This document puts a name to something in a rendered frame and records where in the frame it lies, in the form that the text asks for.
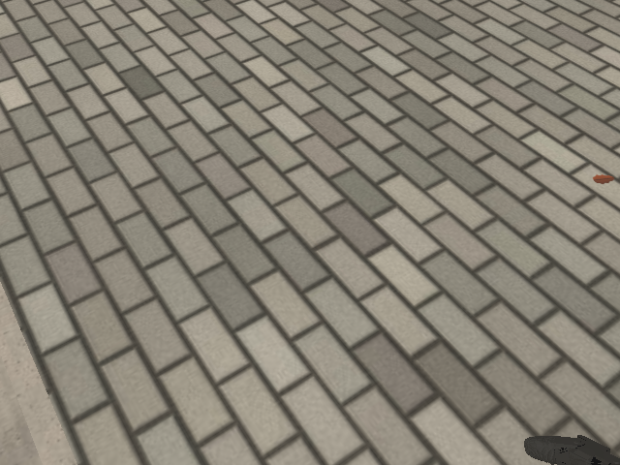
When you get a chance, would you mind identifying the robot right hand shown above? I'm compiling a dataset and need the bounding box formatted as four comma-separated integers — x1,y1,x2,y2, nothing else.
524,435,620,465

